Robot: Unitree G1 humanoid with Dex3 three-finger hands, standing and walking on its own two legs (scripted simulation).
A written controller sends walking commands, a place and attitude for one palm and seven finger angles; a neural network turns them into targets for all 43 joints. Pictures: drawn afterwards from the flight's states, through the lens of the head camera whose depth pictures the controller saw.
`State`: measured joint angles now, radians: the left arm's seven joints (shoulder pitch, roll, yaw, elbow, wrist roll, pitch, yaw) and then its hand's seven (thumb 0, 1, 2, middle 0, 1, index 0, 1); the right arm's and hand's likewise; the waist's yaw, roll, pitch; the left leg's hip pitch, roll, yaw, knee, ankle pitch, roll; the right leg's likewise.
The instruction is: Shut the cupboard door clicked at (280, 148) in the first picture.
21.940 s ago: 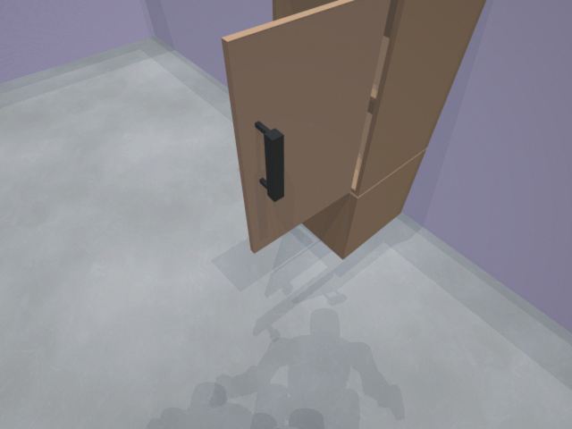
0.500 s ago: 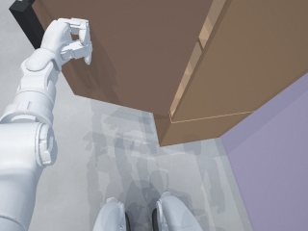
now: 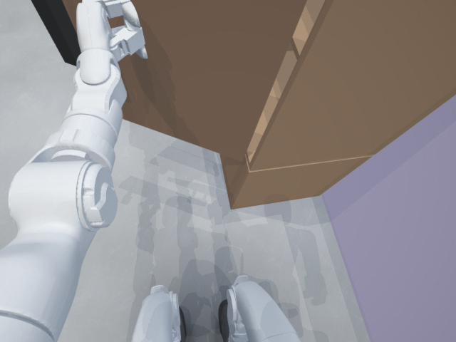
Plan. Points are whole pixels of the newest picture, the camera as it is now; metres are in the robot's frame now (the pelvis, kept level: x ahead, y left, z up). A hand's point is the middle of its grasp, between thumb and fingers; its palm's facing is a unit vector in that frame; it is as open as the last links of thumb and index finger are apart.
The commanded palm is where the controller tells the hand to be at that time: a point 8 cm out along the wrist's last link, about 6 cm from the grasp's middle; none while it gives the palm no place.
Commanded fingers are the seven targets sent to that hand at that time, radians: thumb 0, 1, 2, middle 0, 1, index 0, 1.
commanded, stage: pull the fist back off the door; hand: left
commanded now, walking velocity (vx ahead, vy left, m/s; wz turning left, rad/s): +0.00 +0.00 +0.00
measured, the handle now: (63, 7) +0.65 +0.18 +0.11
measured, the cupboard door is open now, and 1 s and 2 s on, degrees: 61 60 60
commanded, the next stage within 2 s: draw the hand back to the body in 0.68 s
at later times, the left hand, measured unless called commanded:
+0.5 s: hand (147, 64) +0.53 +0.06 +0.11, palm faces +0.02 -1.00 -0.02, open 3.1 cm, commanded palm +0.49 +0.10 +0.11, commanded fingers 0.00 0.90 0.90 -1.30 -1.50 -1.30 -1.50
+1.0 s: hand (128, 84) +0.47 +0.08 +0.13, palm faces +0.03 -1.00 -0.05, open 3.1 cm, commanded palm +0.42 +0.14 +0.15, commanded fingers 0.00 0.90 0.90 -1.30 -1.50 -1.30 -1.50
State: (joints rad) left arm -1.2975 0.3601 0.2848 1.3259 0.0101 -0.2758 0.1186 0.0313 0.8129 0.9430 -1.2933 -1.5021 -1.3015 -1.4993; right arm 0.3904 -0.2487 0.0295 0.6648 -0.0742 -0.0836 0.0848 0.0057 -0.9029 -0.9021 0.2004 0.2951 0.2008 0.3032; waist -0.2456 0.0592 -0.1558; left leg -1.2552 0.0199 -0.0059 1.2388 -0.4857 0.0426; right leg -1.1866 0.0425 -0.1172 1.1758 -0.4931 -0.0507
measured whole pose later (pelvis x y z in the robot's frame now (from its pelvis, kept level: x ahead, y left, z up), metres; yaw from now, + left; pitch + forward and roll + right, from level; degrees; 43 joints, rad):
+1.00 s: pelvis +0.03 -0.01 +0.06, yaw -1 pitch +16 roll +0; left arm -0.59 0.17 0.16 0.81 -0.08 -0.40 0.06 0.01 0.90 0.90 -1.29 -1.50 -1.30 -1.50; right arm 0.34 -0.23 -0.01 0.60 0.01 0.07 0.07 0.01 -0.90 -0.90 0.20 0.29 0.20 0.30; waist -0.09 0.04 -0.14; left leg -0.79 0.01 0.07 0.95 -0.44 0.03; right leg -0.78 0.05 -0.03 0.96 -0.46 -0.06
